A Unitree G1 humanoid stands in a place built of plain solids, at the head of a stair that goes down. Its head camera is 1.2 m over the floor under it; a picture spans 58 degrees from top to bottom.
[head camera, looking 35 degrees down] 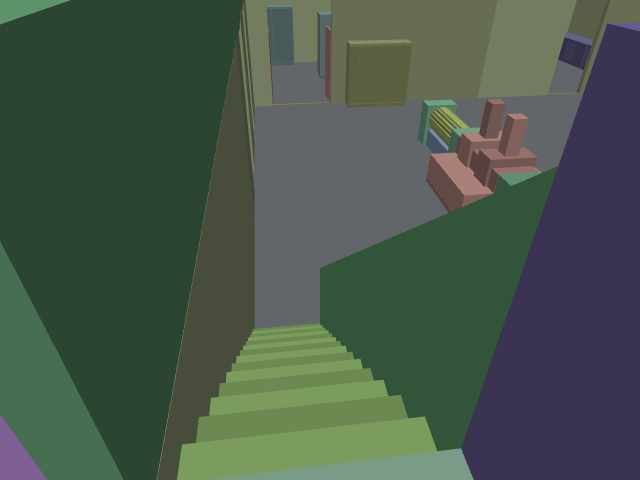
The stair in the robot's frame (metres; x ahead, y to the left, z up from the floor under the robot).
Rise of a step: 0.20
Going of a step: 0.23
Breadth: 0.85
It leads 7 degrees to the left of straight ahead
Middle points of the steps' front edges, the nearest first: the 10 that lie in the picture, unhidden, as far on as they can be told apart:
0.62 0.02 0.00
0.86 0.05 -0.20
1.09 0.07 -0.41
1.32 0.10 -0.61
1.56 0.13 -0.82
1.79 0.16 -1.02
2.02 0.19 -1.22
2.26 0.22 -1.43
2.49 0.25 -1.63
2.72 0.28 -1.84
